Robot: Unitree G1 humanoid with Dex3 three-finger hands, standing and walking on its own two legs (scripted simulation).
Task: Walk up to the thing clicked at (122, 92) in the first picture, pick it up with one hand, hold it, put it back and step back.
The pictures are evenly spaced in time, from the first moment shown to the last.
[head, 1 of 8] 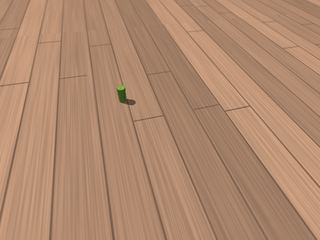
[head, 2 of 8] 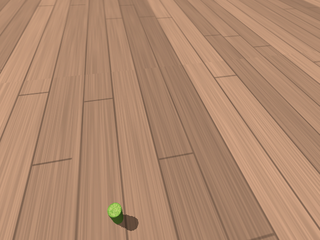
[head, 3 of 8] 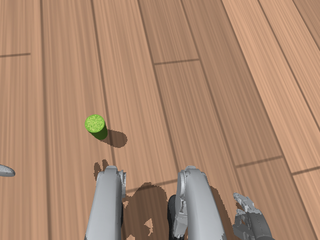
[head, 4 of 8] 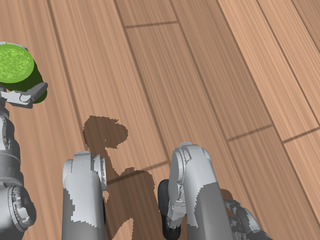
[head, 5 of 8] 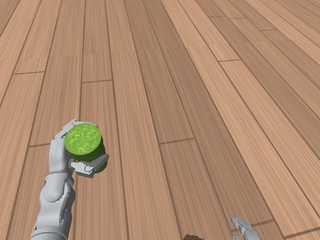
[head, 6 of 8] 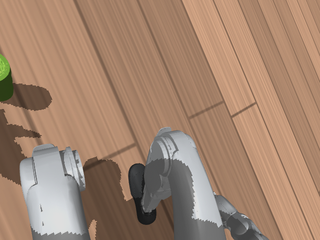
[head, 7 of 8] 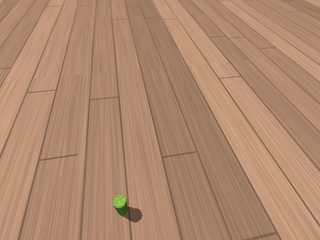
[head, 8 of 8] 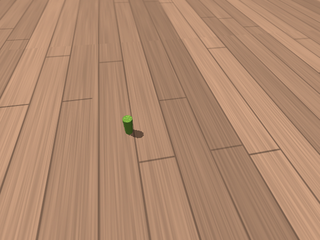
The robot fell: no
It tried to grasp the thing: yes
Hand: left
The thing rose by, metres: 0.69
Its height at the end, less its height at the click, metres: +0.00
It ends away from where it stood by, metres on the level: 0.02
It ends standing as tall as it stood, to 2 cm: yes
